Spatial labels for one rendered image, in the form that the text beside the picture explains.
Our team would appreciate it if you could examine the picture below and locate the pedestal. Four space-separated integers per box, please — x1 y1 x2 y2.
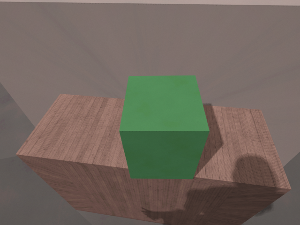
16 94 291 225

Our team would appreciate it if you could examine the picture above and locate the carton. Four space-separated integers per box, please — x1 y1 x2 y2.
119 75 210 179

